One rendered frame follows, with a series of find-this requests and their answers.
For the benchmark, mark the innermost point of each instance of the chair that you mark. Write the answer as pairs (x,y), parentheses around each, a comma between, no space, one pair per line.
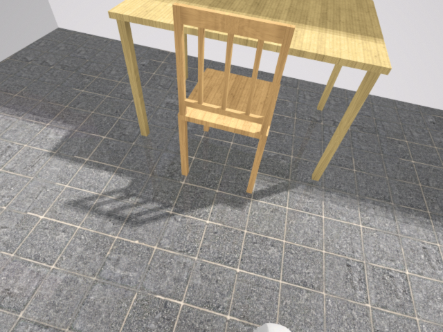
(224,100)

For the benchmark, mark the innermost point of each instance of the table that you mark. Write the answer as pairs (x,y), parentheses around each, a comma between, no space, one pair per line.
(340,32)

